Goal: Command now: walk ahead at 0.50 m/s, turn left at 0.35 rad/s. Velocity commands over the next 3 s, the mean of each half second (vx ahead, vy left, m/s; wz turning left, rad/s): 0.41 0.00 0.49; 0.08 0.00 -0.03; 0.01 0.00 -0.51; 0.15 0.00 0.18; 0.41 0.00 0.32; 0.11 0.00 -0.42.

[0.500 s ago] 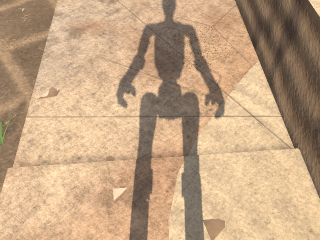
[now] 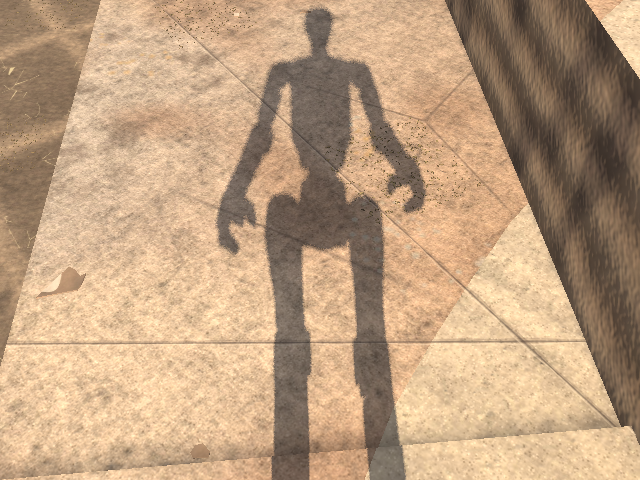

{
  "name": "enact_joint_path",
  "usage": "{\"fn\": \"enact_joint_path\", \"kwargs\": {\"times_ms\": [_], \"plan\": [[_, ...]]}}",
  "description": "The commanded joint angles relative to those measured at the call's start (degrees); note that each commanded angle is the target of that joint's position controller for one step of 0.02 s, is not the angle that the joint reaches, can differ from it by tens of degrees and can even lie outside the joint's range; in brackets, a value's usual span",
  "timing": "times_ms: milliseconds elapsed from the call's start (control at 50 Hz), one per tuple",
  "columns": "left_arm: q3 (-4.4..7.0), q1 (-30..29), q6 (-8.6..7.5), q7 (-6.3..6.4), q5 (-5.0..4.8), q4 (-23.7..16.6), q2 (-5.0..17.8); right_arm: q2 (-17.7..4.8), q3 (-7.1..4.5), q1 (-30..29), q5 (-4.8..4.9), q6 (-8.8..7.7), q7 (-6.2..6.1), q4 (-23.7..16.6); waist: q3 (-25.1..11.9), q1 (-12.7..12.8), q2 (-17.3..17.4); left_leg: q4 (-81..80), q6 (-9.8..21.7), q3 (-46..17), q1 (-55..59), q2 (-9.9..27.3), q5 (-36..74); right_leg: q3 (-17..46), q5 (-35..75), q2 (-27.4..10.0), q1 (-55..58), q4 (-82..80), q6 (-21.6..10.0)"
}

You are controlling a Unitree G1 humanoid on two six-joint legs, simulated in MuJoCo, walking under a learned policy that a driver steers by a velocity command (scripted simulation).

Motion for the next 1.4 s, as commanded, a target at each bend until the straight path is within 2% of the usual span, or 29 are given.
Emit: {"fn": "enact_joint_path", "kwargs": {"times_ms": [20,80,160,240,320,340,360,380,420,440,500,620,720,760,780,840,960,1000,1020,1040,1060,1120,1180,1300,1320,1340,1360,1380,1400], "plan": [[2.05,-3.7,-2.25,-0.1,1.12,-7.1,7.2,-6.5,-1.7,3.5,-0.68,0.21,-0.59,-3.5,-2.2,-0.4,1.0,-14.9,11.5,-25.1,15.6,16.1,5.2,2.5,3.9,-6.5,-18.1,-3.3,1.4],[1.54,-3.3,-1.26,0.57,1.58,-7.2,5.3,-7.4,-2.07,3.7,-0.08,0.22,-1.26,-2.8,-2.2,0.6,3.8,-16.1,12.1,-19.8,9.4,13.9,12.1,0.3,5.8,-6.7,-15.6,-11.7,4.2],[0.55,-13.0,-1.42,0.58,1.4,-9.5,2.9,-9.4,-2.81,7.2,0.69,1.0,-2.41,-1.0,-1.4,-2.8,4.4,-14.9,8.5,-15.0,4.3,10.0,10.5,-0.7,22.4,-4.1,-10.1,-29.0,5.7],[1.19,-18.9,-2.22,-0.23,0.25,-11.0,4.2,-9.4,-2.91,11.3,1.26,2.06,-2.9,0.6,-1.9,-4.8,5.4,-11.2,6.7,-19.5,7.5,11.0,4.7,0.7,26.3,-1.5,-6.3,-37.5,5.1],[3.1,-14.2,-3.11,-0.18,0.77,-10.3,6.9,-8.7,-3.0,9.7,0.99,3.54,-3.5,0.1,-3.5,-0.8,8.0,-0.1,2.9,-23.7,12.9,9.9,12.1,0.5,22.6,-0.8,1.4,-45.0,1.5],[3.72,-9.5,-3.38,0.21,1.6,-9.9,8.6,-6.7,-2.41,8.7,0.65,3.56,-3.45,-1.1,-8.4,1.6,6.9,8.2,0.5,-21.4,10.3,7.1,12.6,2.9,28.1,-5.3,11.3,-44.7,-1.2],[4.67,-2.2,-3.03,0.79,2.42,-9.8,12.8,-3.3,-1.3,10.5,-0.68,3.36,-3.5,-2.8,-17.0,3.1,-2.9,25.3,-2.8,-15.8,0.4,2.5,-6.2,13.1,43.7,-17.9,27.6,-40.5,-5.9],[5.03,0.1,-1.54,0.38,1.77,-8.0,13.6,-2.7,-0.58,20.3,0.55,3.11,-3.23,-2.9,-24.8,-0.2,-20.0,39.4,-5.6,-10.7,-14.9,-1.7,-33.9,32.8,43.3,-29.8,40.7,-41.5,-15.7],[3.17,-3.7,0.12,0.7,0.67,-10.0,5.7,-10.6,-2.75,13.2,0.99,4.49,-3.67,-2.2,-14.2,2.3,-6.9,48.2,-8.3,-9.0,-20.4,4.5,-25.0,23.4,33.9,-25.1,29.4,-44.2,-12.0],[2.57,-6.9,0.76,0.64,0.98,-10.1,4.9,-10.5,-3.07,10.5,0.75,5.53,-4.01,-2.8,-10.1,1.3,-3.7,47.6,-9.2,-7.4,-18.8,6.1,-22.3,16.6,37.4,-22.0,22.3,-45.4,-10.9],[2.58,-11.8,0.84,0.64,1.9,-8.3,5.2,-6.7,-2.8,10.6,0.74,7.66,-4.44,-3.5,-3.8,-1.9,-7.0,40.7,-9.7,-4.1,-11.7,8.3,-17.0,5.2,38.0,-16.9,7.7,-50.8,-10.3],[3.1,-12.4,1.11,0.39,0.55,-3.7,7.4,-2.6,-0.89,5.1,-0.8,7.14,-3.36,-5.2,-8.2,-1.0,-5.0,19.1,-8.4,-2.8,-0.9,8.6,-7.2,-0.8,43.4,-16.7,7.6,-52.0,-12.5],[1.43,-11.6,1.27,-1.24,-1.61,-0.2,5.9,-4.8,-1.39,3.7,-1.5,6.55,-3.04,-4.7,-7.2,-2.7,-4.2,-5.5,-4.7,-1.3,15.7,6.5,6.4,1.0,26.5,-12.5,4.4,-47.2,-6.9],[0.11,-5.1,0.88,-1.91,1.24,0.4,2.8,-11.9,-2.59,2.0,-2.28,7.17,-4.41,-7.2,-10.9,1.3,7.4,-3.1,2.0,-13.1,26.9,21.9,25.8,-2.2,-0.7,-4.7,-3.6,-39.8,0.8],[-0.03,-5.1,1.57,-1.25,0.25,0.3,2.5,-9.5,-2.2,-0.4,-2.05,7.44,-4.25,-6.2,-10.9,1.3,13.1,-6.2,5.6,-13.9,18.5,22.7,11.5,-4.3,-1.8,-3.9,-0.9,-38.6,2.2],[1.53,-7.7,3.83,0.17,-0.32,0.3,6.9,-8.8,-2.48,-3.0,-1.61,6.82,-4.14,-6.5,-4.6,-0.1,11.9,-7.4,2.9,-10.5,14.0,18.9,3.8,-5.2,4.8,-2.8,-2.6,-34.1,3.0],[2.88,-4.6,5.95,-0.15,0.17,-1.3,6.6,-7.3,-3.04,-4.8,-0.16,6.43,-5.34,-5.7,-3.9,0.7,6.5,-0.3,1.2,-5.0,9.1,19.6,7.3,-3.5,13.8,-4.6,0.3,-33.7,-1.1],[4.54,-5.4,6.15,0.45,0.3,-2.5,11.5,-5.1,-2.81,-5.2,-1.12,6.32,-5.48,-6.6,-2.6,-0.7,-7.8,12.5,-5.3,5.1,2.8,8.8,-2.1,10.9,26.1,-11.1,2.4,-43.4,-7.6],[4.94,-3.9,6.05,0.63,0.79,-2.9,13.0,-4.0,-2.43,-9.3,-1.21,6.24,-5.66,-7.5,-1.5,2.2,-12.0,19.0,-7.1,4.8,-5.1,3.7,-11.7,20.4,29.0,-15.7,6.9,-48.0,-13.0],[4.69,-0.8,5.25,0.71,1.74,-2.6,12.4,-3.7,-2.38,-12.2,-0.93,6.12,-5.62,-8.7,-2.9,4.9,-12.9,30.4,-7.3,-0.8,-12.7,2.8,-27.8,26.2,33.4,-20.2,12.7,-50.6,-17.5],[4.46,-1.7,4.17,0.66,1.71,-3.1,12.3,-4.1,-2.72,-10.7,-0.52,6.09,-5.35,-8.2,-4.6,3.7,-9.2,37.6,-7.1,-4.9,-14.8,4.0,-29.5,25.4,37.1,-21.1,15.0,-49.2,-18.0],[4.25,-8.2,4.45,1.67,-0.76,-4.9,10.3,-5.2,-3.14,-7.8,-1.04,5.6,-5.43,-6.6,-6.1,0.7,-4.2,31.9,-8.0,-5.7,-14.2,6.6,-20.6,17.6,37.3,-16.2,16.3,-46.3,-12.0],[4.69,-8.3,6.73,2.56,-0.68,-5.4,10.7,-2.7,-2.23,-7.0,-0.36,4.72,-4.29,-6.1,-7.9,1.2,-6.5,21.7,-9.2,-3.6,-7.3,4.8,-15.9,15.3,35.9,-12.8,14.8,-45.2,-10.5],[5.09,-12.1,8.1,2.27,-1.93,-7.4,10.9,-4.1,-3.07,-0.4,-0.17,3.81,-2.41,-4.1,-7.2,-1.2,-9.2,-3.2,-7.3,-1.5,7.7,2.3,-3.4,20.3,22.7,-9.8,7.5,-43.8,-7.5],[4.71,-11.4,8.03,2.48,-1.87,-7.7,9.4,-5.7,-3.72,1.3,-0.62,3.79,-2.6,-3.6,-7.5,-1.3,-7.1,-6.8,-5.7,-3.2,13.2,5.6,0.5,19.3,14.9,-7.4,3.3,-41.3,-4.9],[3.81,-9.1,7.91,2.39,-0.79,-7.9,5.9,-10.1,-4.64,2.6,-1.73,4.06,-3.13,-4.3,-8.4,0.0,5.2,-9.5,-0.7,-16.0,19.0,18.9,5.5,12.5,-1.5,-1.3,-4.9,-28.2,-1.1],[4.63,-8.9,7.02,2.37,-0.59,-9.3,7.5,-13.3,-5.14,1.3,-3.75,4.16,-2.69,-4.7,-5.1,0.8,16.0,-12.4,8.8,-29.9,14.1,29.3,10.8,5.3,-15.5,4.5,-14.5,-16.3,2.0],[5.97,-8.3,6.55,2.33,-0.19,-8.6,11.6,-10.9,-4.42,-0.8,-3.94,3.53,-2.82,-6.0,-4.2,0.9,11.7,-13.5,11.5,-29.3,11.4,30.0,7.1,7.0,-13.4,0.5,-14.7,-5.7,3.5],[6.87,-7.2,6.85,2.3,-0.85,-7.1,13.2,-7.8,-3.51,-4.6,-3.19,3.21,-3.1,-6.4,-2.7,2.4,8.7,-13.0,9.1,-22.8,9.6,26.1,3.8,6.7,-9.0,-0.2,-14.6,-1.7,4.1]]}}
